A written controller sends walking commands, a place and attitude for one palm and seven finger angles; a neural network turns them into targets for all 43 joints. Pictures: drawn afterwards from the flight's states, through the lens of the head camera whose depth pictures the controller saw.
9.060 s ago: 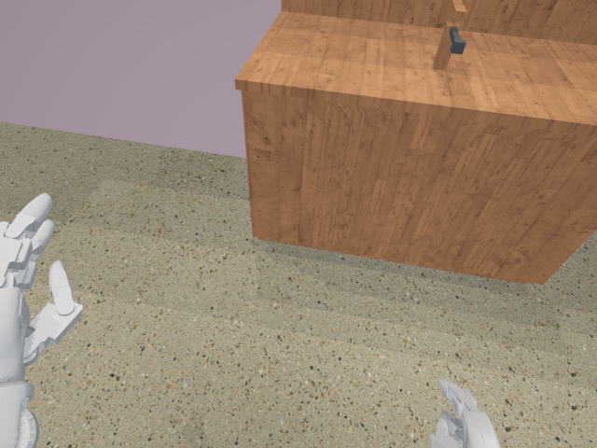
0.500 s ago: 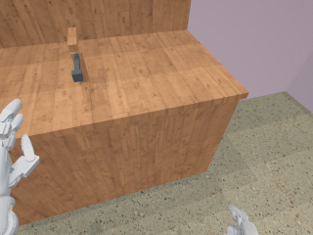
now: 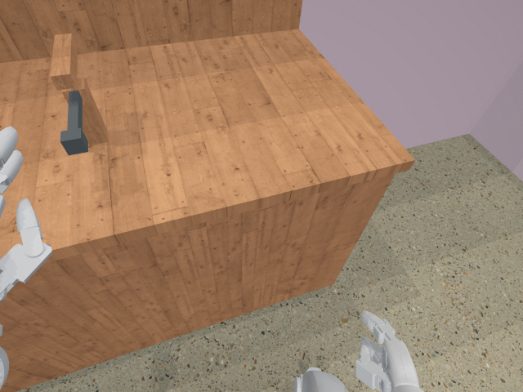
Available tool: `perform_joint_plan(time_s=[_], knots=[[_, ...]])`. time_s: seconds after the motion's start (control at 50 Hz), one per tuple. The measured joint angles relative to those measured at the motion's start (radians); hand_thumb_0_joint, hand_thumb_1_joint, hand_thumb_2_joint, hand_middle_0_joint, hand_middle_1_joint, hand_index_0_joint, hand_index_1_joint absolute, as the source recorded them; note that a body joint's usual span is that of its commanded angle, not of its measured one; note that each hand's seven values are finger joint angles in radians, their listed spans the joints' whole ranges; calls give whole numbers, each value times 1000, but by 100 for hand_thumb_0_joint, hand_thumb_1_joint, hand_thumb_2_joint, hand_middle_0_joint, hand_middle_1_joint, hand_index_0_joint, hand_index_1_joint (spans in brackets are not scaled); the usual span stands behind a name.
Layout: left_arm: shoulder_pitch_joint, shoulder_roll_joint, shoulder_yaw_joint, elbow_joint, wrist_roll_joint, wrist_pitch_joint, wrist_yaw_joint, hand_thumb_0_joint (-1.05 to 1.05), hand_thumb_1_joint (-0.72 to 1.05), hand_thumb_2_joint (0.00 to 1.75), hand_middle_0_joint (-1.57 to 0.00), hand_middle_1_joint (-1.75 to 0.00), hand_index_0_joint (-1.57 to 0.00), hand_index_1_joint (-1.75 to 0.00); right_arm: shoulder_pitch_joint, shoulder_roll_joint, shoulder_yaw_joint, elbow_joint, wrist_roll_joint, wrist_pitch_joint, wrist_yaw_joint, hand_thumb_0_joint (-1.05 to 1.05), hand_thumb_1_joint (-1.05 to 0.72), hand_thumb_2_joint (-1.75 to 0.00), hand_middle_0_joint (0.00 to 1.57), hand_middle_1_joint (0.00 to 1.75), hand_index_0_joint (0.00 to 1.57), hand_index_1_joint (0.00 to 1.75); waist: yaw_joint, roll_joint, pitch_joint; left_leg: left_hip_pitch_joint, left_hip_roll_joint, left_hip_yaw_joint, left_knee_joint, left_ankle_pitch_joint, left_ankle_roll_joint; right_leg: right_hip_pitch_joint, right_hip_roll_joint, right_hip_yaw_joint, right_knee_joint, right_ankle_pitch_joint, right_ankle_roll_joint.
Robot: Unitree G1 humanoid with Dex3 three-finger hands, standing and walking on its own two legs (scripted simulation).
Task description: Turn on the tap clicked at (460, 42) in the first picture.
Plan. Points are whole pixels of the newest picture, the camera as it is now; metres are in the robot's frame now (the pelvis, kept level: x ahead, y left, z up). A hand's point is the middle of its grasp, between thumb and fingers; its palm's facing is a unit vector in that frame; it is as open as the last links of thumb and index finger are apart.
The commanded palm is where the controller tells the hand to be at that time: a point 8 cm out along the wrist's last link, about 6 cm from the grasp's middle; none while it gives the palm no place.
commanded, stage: shuffle to correct the standing spot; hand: left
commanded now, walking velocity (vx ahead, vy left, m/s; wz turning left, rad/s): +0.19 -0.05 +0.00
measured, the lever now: (74, 141) +0.42 +0.32 +0.13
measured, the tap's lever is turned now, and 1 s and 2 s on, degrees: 0 0 0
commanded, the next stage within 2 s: come to a stop and stand still in 0.28 s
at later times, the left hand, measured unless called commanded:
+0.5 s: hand (87, 172) +0.32 +0.24 +0.19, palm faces +0.47 -0.82 -0.34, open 7.4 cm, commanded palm +0.25 +0.26 +0.18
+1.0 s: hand (100, 155) +0.34 +0.23 +0.19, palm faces +0.46 -0.76 -0.46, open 7.4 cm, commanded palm +0.27 +0.24 +0.18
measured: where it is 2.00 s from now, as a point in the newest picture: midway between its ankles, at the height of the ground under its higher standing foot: outside the picture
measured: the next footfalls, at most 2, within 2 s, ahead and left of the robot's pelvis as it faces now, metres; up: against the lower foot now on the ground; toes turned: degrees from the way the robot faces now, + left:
right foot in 0.08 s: +0.14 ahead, -0.14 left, +0.00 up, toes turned -6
left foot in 0.36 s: +0.17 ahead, +0.08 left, +0.00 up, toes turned +1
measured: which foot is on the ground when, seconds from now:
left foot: down 0.00-0.10, up 0.12-0.34, down 0.36-1.00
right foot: up 0.00-0.06, down 0.08-0.38, up 0.40-0.62, down 0.64-1.00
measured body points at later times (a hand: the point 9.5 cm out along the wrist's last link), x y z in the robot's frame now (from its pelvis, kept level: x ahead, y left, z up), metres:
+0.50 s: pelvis +0.11 -0.02 +0.00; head +0.12 +0.01 +0.45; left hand +0.29 +0.28 +0.21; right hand +0.28 -0.25 -0.07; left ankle +0.13 +0.07 -0.73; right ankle +0.10 -0.14 -0.69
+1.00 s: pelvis +0.12 -0.04 +0.00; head +0.15 -0.03 +0.45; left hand +0.31 +0.27 +0.22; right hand +0.30 -0.27 -0.08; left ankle +0.13 +0.08 -0.73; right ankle +0.17 -0.15 -0.73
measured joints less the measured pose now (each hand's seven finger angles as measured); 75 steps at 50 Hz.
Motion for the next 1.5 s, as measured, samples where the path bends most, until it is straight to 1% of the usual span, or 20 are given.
perform_joint_plan(time_s=[0.08,0.14,0.22,0.26,0.36,0.42,0.48,0.56,0.64,0.7,0.76,0.84,0.94,1.0,1.06,1.12,1.18,1.24,1.38,1.5], knots=[[41,38,19,17,7,-3,3,1,88,90,-22,-30,-21,-30,49,-8,12,-12,2,-8,-16,1,-90,-90,20,30,21,30,17,36,-21,-2,38,-22,76,-71,-27,133,-1,-46,-329,44,11],[-24,13,7,75,21,10,12,1,88,90,-22,-30,-21,-30,43,-44,1,27,0,8,-24,1,-90,-90,20,30,21,30,32,66,-20,-88,34,-73,330,-221,-5,136,16,-70,-298,110,-25],[-72,-65,-39,109,23,35,22,1,88,90,-22,-30,-21,-30,22,-88,-12,85,3,45,-24,2,-90,-90,20,30,21,30,30,49,-7,-197,-10,-67,570,-196,-8,188,13,-82,-332,78,-34],[-50,-74,-49,87,23,37,26,1,88,90,-21,-30,-21,-30,20,-94,-17,83,1,54,-29,2,-90,-90,20,30,20,30,19,23,-6,-207,-9,-40,500,-159,-9,210,11,-84,-368,88,-31],[10,-28,-39,-15,14,19,37,2,88,90,-22,-30,-21,-30,46,-104,-38,29,-8,39,-48,2,-90,-90,20,30,20,30,3,-17,-12,-78,-14,-2,84,-47,2,233,16,-86,-349,45,-20],[-16,10,-8,-11,14,3,45,1,88,90,-22,-30,-21,-30,40,-87,-55,22,-4,28,-59,2,-90,-90,20,30,20,30,7,-48,-8,-56,-31,15,93,-20,38,194,14,-34,-178,-86,-10],[-56,19,6,38,16,9,42,1,88,90,-22,-30,-21,-30,34,-57,-47,30,-7,11,-51,2,-90,-90,20,30,20,30,-6,-35,-21,-23,-33,3,57,-25,43,133,35,0,-3,-115,-6],[-29,7,-1,40,8,21,36,1,89,90,-21,-30,-21,-30,40,-23,-11,21,-8,-8,-25,2,-90,-90,20,30,20,30,-7,-8,-42,27,-22,3,-18,-5,27,145,31,-6,-165,-13,8],[7,15,-15,50,10,33,28,1,89,90,-21,-30,-21,-30,47,1,27,1,-9,-21,-23,1,-90,-90,20,30,20,30,0,3,-41,48,-24,11,-8,-29,6,235,23,-14,-425,140,8],[-7,-14,-39,93,8,43,21,1,89,90,-21,-30,-21,-30,29,-10,36,14,-8,-6,-27,1,-90,-90,20,30,21,30,2,56,-35,39,3,-10,17,-44,-10,251,51,-33,-446,128,-21],[-4,-39,-55,105,4,55,23,1,89,90,-21,-30,-21,-30,15,-30,29,19,-5,12,-28,1,-90,-90,20,30,21,30,9,68,-42,9,-15,-61,49,-52,-25,232,53,-30,-446,126,-34],[15,-43,-62,86,11,55,32,1,88,90,-22,-30,-21,-30,3,-70,10,22,-7,34,-43,1,-90,-90,20,30,21,30,5,60,-39,-3,-47,-99,37,-61,-21,215,43,-29,-447,133,-31],[33,-24,-52,66,9,58,42,1,88,90,-22,-30,-21,-30,9,-97,-20,32,-2,52,-62,2,-90,-90,20,30,20,30,13,26,-34,34,-62,-89,-37,-12,-2,218,30,-20,-443,134,-17],[-162,111,-30,166,26,-1,11,2,88,90,-22,-30,-22,-30,78,-120,7,-24,24,13,-86,2,-90,-90,20,30,20,30,57,14,-18,9,-63,-109,-15,-8,1,212,30,-35,-444,140,-6],[-298,170,56,272,5,-47,8,1,88,90,-22,-30,-22,-30,67,-127,20,-15,1,-21,-22,2,-90,-90,20,30,20,30,61,5,-16,-29,-49,-99,25,-22,3,183,45,-25,-439,156,-23],[-254,132,67,264,-31,-67,16,1,89,90,-21,-30,-21,-30,69,-133,10,-27,0,-48,34,2,-90,-90,20,30,20,30,34,5,-25,-42,-50,-74,41,-32,15,165,45,0,-430,158,-11],[-113,63,2,188,-39,-85,9,1,89,90,-21,-30,-20,-30,81,-131,0,-28,-1,-77,62,2,-90,-90,20,30,20,30,9,-6,-22,-25,-69,-51,27,-33,33,166,28,24,-424,155,9],[-24,40,-57,147,-25,-97,-9,1,89,90,-21,-30,-21,-30,93,-118,-4,-12,-7,-90,65,1,-90,-90,20,30,20,30,-4,-25,-11,-17,-90,-51,18,-29,46,172,6,25,-419,149,26],[-74,92,-5,154,-33,-81,-2,2,88,90,-22,-30,-22,-30,80,-82,8,39,-13,-90,69,2,-90,-90,20,30,20,30,25,-43,21,-25,-125,-77,20,-15,62,176,-30,0,-410,143,29],[-99,46,5,127,-40,-76,10,2,89,90,-21,-30,-21,-30,37,-54,11,46,-9,-92,84,2,-90,-90,20,30,20,30,52,-31,15,-9,-141,-68,1,-5,70,178,-43,13,-401,137,20]])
